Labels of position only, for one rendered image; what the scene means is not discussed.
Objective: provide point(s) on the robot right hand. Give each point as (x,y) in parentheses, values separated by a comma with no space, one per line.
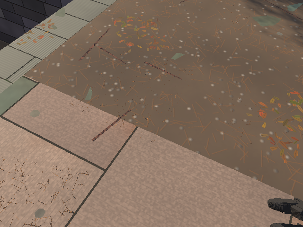
(289,207)

